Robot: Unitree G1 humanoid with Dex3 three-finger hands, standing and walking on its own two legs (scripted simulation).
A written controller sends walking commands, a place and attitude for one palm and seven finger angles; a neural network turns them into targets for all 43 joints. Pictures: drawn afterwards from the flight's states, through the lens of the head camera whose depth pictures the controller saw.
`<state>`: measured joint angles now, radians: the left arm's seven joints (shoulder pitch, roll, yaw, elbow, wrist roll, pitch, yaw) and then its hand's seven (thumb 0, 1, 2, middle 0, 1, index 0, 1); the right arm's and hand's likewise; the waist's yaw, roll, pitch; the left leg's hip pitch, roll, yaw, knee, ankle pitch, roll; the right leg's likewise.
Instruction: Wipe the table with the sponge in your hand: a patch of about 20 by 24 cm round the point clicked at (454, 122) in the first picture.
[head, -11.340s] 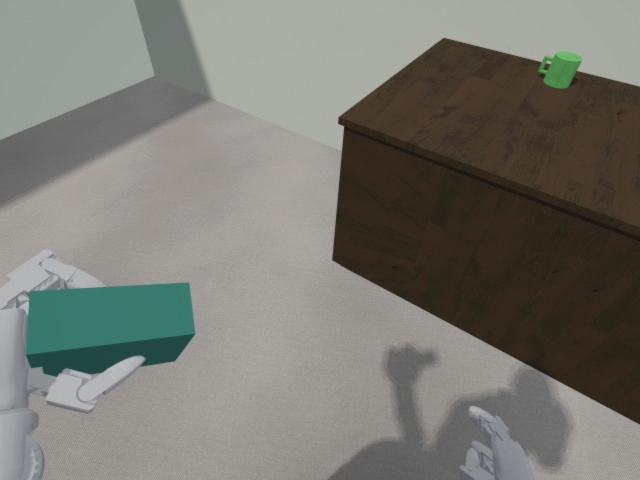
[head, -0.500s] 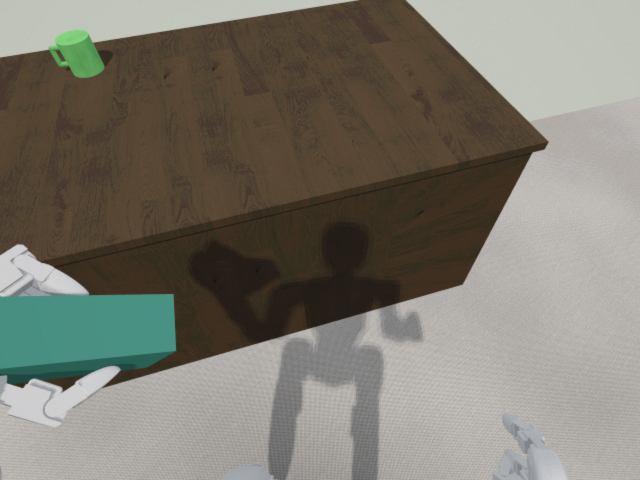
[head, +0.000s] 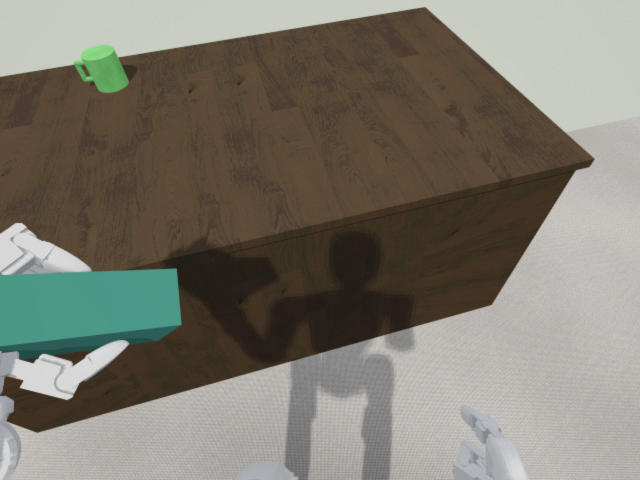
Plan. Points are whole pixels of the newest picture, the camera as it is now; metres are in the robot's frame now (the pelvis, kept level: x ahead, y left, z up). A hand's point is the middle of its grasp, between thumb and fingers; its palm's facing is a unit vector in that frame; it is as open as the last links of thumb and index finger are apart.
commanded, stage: take the last steps up to it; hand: left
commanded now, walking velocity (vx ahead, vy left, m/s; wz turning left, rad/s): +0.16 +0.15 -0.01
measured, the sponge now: (120, 312) +0.24 +0.20 +0.16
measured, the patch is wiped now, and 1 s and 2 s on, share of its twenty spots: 0.00 0.00 0.00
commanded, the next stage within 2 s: come to a stop and stand still in 0.14 s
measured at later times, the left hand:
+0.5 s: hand out of the picture +0.24 +0.31 +0.18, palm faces +0.36 -0.84 -0.42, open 9.7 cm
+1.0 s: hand (11, 367) +0.18 +0.27 +0.17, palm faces +0.35 -0.85 -0.40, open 9.7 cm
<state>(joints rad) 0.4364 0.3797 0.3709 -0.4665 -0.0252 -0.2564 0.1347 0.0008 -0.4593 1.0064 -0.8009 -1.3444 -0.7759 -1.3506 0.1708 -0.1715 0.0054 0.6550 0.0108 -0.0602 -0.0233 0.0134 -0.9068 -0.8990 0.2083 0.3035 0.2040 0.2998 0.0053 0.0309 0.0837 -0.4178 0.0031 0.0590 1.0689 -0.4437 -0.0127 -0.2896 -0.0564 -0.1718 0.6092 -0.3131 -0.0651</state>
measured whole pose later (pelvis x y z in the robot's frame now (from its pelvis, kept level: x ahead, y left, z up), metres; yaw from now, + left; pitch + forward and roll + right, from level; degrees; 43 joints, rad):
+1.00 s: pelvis -0.04 +0.04 +0.00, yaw -2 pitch -2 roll +0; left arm 0.50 0.38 0.34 -0.53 -0.03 -0.17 0.16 0.00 -0.46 1.00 -0.80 -1.34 -0.78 -1.35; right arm 0.21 -0.24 -0.02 0.61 0.00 -0.05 -0.07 0.02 -0.91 -0.90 0.20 0.30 0.20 0.30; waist -0.01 -0.04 0.07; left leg -0.21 0.03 0.07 0.52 -0.27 0.00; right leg -0.27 0.02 -0.16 0.51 -0.22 -0.09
